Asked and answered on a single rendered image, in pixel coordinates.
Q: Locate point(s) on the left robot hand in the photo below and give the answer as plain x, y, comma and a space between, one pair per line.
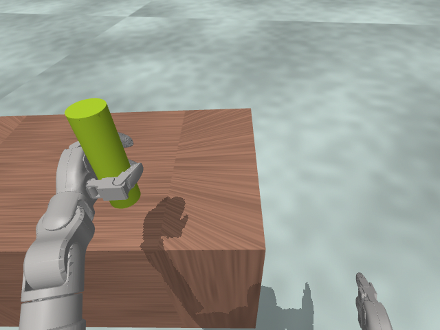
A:
75, 174

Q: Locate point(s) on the right robot hand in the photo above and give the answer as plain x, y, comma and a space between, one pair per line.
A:
371, 313

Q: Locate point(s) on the left robot arm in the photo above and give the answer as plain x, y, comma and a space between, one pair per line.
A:
54, 265

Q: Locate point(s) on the can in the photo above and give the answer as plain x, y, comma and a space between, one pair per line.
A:
96, 132

